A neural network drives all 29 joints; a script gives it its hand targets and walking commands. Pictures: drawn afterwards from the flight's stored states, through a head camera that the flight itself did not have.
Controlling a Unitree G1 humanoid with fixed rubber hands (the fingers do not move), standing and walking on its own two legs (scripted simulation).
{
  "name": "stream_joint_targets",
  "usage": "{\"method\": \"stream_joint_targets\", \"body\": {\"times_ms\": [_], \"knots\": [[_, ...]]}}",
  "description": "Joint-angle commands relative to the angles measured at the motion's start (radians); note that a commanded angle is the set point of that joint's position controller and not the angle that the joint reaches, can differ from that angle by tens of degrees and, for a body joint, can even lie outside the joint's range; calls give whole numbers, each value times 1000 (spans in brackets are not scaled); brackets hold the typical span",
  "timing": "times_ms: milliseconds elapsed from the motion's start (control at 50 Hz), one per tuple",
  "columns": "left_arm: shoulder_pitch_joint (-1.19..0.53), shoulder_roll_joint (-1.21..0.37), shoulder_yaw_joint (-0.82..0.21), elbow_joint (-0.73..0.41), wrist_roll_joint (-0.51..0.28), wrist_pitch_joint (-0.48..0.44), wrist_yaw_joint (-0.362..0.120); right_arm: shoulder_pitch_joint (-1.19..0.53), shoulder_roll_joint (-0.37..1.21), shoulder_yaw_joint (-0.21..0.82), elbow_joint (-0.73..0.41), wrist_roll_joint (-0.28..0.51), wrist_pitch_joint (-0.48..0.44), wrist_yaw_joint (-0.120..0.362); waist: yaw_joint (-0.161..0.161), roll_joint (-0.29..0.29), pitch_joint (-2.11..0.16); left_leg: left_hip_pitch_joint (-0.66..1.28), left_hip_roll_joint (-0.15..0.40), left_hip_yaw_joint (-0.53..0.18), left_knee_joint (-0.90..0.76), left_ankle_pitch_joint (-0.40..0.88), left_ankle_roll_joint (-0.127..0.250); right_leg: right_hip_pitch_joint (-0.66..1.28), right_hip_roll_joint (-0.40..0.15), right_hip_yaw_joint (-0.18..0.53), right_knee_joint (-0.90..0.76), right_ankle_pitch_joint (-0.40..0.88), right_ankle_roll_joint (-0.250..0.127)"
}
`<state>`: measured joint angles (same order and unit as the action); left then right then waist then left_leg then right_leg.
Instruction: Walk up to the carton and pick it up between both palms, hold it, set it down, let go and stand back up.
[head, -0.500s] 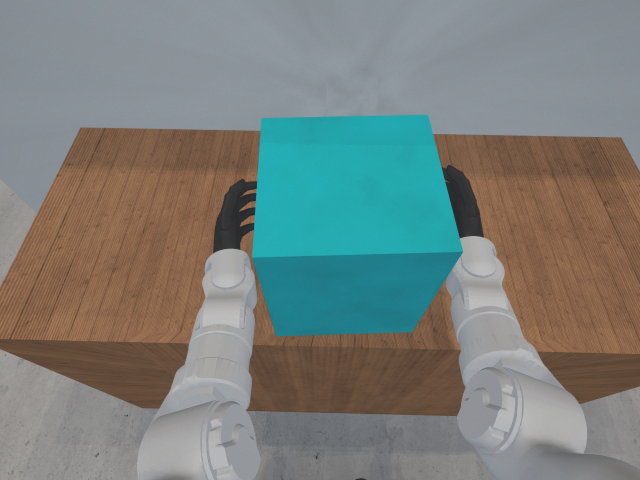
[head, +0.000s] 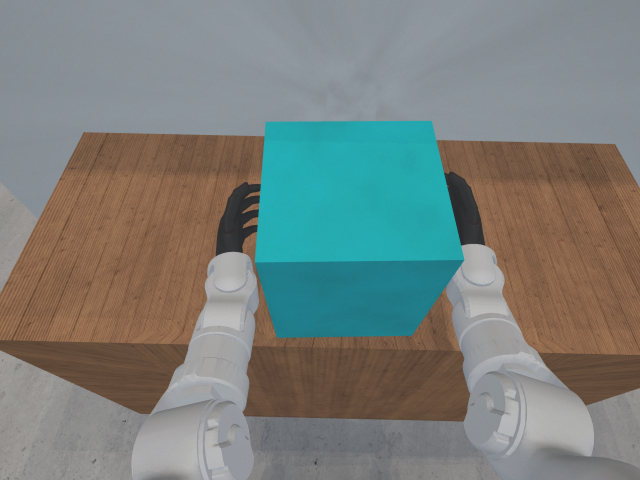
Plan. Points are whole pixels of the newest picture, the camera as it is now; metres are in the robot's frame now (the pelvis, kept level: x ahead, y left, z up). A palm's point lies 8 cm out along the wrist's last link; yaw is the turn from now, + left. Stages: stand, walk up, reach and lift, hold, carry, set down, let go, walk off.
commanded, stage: reach and lift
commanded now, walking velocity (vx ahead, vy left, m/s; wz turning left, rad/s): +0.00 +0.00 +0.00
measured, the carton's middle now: (346, 240) +0.43 -0.04 +0.01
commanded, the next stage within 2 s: none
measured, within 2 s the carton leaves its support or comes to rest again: leaves its support in 0.44 s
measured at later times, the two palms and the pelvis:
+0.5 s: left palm (211, 256) +0.38 +0.14 +0.04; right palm (449, 241) +0.39 -0.16 +0.05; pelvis -0.01 +0.00 +0.00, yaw +2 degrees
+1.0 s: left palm (194, 237) +0.37 +0.14 +0.10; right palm (459, 220) +0.38 -0.16 +0.11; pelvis -0.02 +0.01 +0.00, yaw +2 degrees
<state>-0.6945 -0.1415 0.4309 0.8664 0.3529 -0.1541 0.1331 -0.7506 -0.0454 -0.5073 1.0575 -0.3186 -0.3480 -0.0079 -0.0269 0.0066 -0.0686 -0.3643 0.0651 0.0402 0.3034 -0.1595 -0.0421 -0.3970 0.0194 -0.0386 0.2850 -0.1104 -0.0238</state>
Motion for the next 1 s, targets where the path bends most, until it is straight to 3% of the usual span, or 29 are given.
{"method": "stream_joint_targets", "body": {"times_ms": [0,80,140,160,220,240,260,340,440,500,660,720,760,900,940,980], "knots": [[-494,-458,-289,-26,18,-46,-75,-503,488,309,-22,-48,-73,102,24,-33,-539,105,-37,48,8,245,27,446,-9,-49,92,522,33],[-536,-471,-310,-48,8,-49,-79,-517,500,321,-26,-40,-72,92,17,-27,-564,105,-41,49,6,248,23,459,-10,-47,91,539,37],[-534,-447,-305,-22,-11,-48,-88,-513,516,344,-24,-27,-54,79,16,-48,-555,70,-51,49,-5,198,34,500,-20,-32,89,540,46],[-593,-463,-325,-66,-33,-69,-92,-563,533,349,-71,-31,-75,75,10,-64,-615,55,-51,53,-7,210,30,515,-18,-33,97,573,52],[-596,-468,-342,-59,-36,-74,-91,-548,528,359,-45,-20,-65,72,2,-38,-617,74,-50,45,-4,219,20,511,-15,-36,95,568,46],[-600,-461,-342,-54,-45,-76,-97,-540,546,370,-62,-14,-61,64,-6,-60,-612,79,-56,45,1,223,24,525,-16,-33,92,584,52],[-609,-464,-348,-52,-45,-69,-95,-540,534,366,-26,-9,-48,65,-5,-41,-598,84,-53,39,-4,216,18,499,-13,-37,89,556,48],[-638,-497,-408,-88,-82,-63,-88,-583,552,415,-95,35,-44,58,-12,-36,-652,131,-54,27,25,276,5,485,0,-38,87,579,44],[-664,-526,-466,-125,-108,-43,-83,-569,582,459,-103,91,0,43,-37,-13,-633,181,-55,6,36,272,-3,441,6,-37,66,513,39],[-706,-556,-499,-180,-133,-37,-76,-618,585,498,-140,130,8,45,-21,-1,-676,198,-51,-4,44,305,-13,424,15,-41,71,499,33],[-705,-546,-486,-206,-140,95,-72,-617,572,506,-146,204,126,52,-22,-14,-526,263,-53,-11,19,217,-2,358,16,-33,13,277,27],[-713,-568,-499,-244,-147,133,-67,-639,580,517,-176,232,151,54,-27,-2,-535,297,-52,-18,30,250,-9,371,22,-38,13,287,24],[-698,-548,-476,-249,-147,172,-77,-636,596,540,-198,262,188,48,-13,-13,-505,276,-65,-13,20,220,5,409,14,-24,11,291,36],[-675,-546,-506,-339,-168,271,-105,-648,615,600,-286,323,252,28,-30,-43,-470,287,-81,-20,16,231,17,491,17,-21,26,391,67],[-678,-549,-513,-365,-175,296,-110,-682,618,621,-334,343,264,26,-14,-34,-486,282,-84,-20,15,227,16,493,18,-22,31,379,68],[-700,-554,-533,-396,-184,307,-108,-673,626,631,-343,354,280,23,-26,-23,-489,306,-85,-28,26,242,10,487,20,-24,32,372,67]]}}
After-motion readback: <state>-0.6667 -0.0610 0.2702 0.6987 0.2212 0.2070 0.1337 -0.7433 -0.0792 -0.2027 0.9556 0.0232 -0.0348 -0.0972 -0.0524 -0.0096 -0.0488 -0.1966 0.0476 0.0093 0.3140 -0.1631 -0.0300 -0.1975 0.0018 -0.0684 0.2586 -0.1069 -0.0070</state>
